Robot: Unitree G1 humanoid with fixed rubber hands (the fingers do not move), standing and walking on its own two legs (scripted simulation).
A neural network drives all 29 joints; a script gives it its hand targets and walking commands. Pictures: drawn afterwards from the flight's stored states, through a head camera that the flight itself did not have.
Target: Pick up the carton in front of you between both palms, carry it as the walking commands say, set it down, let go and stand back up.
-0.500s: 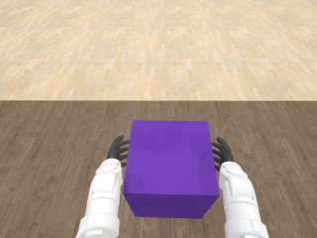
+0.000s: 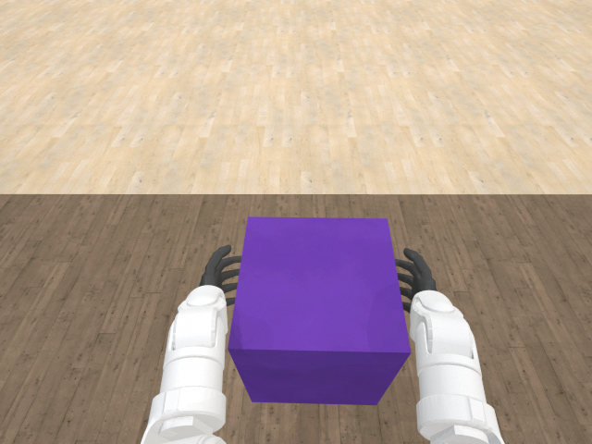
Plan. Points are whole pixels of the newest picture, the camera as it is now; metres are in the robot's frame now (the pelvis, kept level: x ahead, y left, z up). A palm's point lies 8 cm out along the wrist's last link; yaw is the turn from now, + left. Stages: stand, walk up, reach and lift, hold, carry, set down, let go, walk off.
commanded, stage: reach and lift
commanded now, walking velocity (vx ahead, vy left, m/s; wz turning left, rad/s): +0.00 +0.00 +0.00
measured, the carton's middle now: (315, 316) +0.31 +0.00 -0.04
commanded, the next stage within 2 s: hold in 0.60 s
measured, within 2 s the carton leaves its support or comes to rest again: neither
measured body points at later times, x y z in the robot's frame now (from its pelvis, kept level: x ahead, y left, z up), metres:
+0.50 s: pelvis +0.02 +0.00 +0.01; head -0.01 +0.00 +0.46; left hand +0.32 +0.15 +0.03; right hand +0.32 -0.15 +0.03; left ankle +0.03 +0.13 -0.74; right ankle +0.03 -0.13 -0.74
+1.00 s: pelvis +0.00 +0.00 +0.00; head -0.03 +0.00 +0.45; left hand +0.30 +0.15 +0.05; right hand +0.30 -0.15 +0.05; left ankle +0.03 +0.13 -0.74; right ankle +0.03 -0.13 -0.74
